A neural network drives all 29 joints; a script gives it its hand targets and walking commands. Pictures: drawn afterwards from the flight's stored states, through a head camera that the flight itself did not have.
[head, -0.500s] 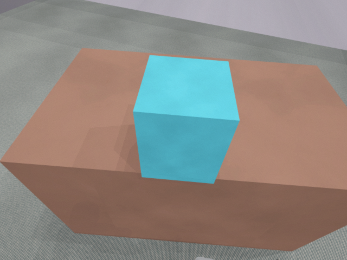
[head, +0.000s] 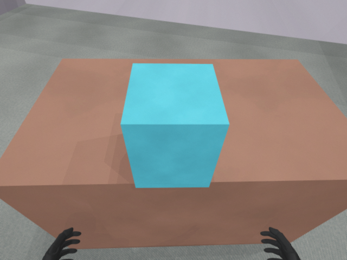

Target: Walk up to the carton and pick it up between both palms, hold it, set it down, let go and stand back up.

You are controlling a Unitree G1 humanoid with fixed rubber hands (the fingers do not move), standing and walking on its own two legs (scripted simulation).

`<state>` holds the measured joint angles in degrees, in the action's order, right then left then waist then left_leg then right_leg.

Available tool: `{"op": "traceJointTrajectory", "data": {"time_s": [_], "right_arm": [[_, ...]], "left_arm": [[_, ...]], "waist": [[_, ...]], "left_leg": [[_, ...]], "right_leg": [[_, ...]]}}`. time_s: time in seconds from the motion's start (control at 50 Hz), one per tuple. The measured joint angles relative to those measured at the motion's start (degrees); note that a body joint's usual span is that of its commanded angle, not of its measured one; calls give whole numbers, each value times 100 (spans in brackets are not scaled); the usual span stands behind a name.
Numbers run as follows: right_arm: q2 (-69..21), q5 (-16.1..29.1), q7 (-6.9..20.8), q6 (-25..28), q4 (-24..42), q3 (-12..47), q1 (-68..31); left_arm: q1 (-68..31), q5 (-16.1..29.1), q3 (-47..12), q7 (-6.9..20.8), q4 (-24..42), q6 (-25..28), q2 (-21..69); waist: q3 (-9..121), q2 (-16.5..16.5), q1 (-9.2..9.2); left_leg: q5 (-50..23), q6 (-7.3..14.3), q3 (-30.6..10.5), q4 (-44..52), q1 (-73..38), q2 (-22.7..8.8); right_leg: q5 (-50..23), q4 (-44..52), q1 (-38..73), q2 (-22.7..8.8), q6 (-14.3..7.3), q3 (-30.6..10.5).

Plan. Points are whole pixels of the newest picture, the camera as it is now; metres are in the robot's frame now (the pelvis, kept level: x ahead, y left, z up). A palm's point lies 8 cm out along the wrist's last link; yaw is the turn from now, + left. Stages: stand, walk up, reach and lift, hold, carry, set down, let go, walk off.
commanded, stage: walk up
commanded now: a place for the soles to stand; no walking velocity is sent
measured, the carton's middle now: (172, 128) +0.43 +0.00 +0.07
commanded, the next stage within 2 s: none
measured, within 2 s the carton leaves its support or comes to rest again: neither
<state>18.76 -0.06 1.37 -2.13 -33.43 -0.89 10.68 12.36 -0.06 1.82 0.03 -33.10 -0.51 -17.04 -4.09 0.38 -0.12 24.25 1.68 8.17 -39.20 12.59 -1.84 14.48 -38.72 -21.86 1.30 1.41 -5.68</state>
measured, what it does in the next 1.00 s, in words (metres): shifts its weight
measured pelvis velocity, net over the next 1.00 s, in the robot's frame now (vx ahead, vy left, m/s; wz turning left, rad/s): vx -0.01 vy -0.05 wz -0.06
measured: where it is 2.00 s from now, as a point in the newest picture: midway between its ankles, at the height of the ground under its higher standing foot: outside the picture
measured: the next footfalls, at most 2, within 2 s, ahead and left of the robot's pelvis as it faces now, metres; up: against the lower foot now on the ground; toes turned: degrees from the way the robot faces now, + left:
none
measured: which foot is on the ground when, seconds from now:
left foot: down 0.00-1.00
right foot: down 0.00-1.00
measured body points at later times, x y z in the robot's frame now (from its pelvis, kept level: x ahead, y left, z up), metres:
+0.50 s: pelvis +0.00 -0.03 +0.00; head +0.01 -0.04 +0.45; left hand +0.16 +0.23 -0.09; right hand +0.06 -0.32 -0.11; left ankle -0.03 +0.10 -0.72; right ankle +0.05 -0.15 -0.72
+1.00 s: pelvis -0.01 -0.05 +0.01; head -0.01 -0.06 +0.46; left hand +0.15 +0.20 -0.08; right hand +0.05 -0.33 -0.09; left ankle -0.03 +0.09 -0.72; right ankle +0.04 -0.15 -0.72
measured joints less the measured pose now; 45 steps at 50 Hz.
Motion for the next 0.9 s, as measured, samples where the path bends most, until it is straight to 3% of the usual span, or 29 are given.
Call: {"op": "traceJointTrajectory", "data": {"time_s": [0.3,0.4,0.44,0.48,0.52,0.58,0.62,0.74,0.9], "right_arm": [[-3,-70,-79,27,-81,-70,293],[10,-245,-290,249,-158,-59,611],[20,-249,-307,267,-182,-59,699],[60,-196,-272,243,-173,-59,790],[92,-106,-212,207,-163,-69,841],[38,15,-204,124,-137,-79,942],[-38,34,-218,138,-149,-73,973],[-220,-8,-136,267,-192,15,1201],[-217,-27,-95,318,-174,-70,1256]], "left_arm": [[242,-99,89,73,35,-62,-19],[292,-234,171,195,-24,-213,-55],[262,-214,180,226,-81,-202,-39],[230,-187,149,254,-134,-138,11],[139,-173,93,249,-244,-59,99],[25,-54,-4,192,-371,-60,175],[-70,-33,-51,142,-419,-113,193],[-275,-6,-120,127,-534,-138,221],[-312,-4,-111,128,-679,-66,210]], "waist": [[17,35,9],[-62,21,1],[-123,-18,-27],[-133,-19,-34],[-156,103,-76],[-69,147,-51],[-34,123,-32],[182,-107,-80],[259,-74,-35]], "left_leg": [[8,-20,273,-44,2,-25],[30,-59,423,28,-207,-240],[16,-138,486,72,-284,-323],[71,-241,534,-14,-276,-431],[163,-334,457,-169,-206,-603],[444,-283,-36,-214,-108,-406],[107,-252,-267,-56,-114,-270],[-290,-352,-394,562,-305,-106],[-480,-357,-549,790,-293,-55]], "right_leg": [[16,-212,-184,87,-72,-261],[1017,-1077,-300,11,-132,183],[957,-835,-150,-118,-141,318],[223,-98,138,-184,-191,400],[-121,-36,138,-43,-230,494],[73,-32,123,66,-327,538],[43,47,140,102,-358,544],[-117,381,267,-22,-352,606],[-244,620,334,-89,-368,753]]}}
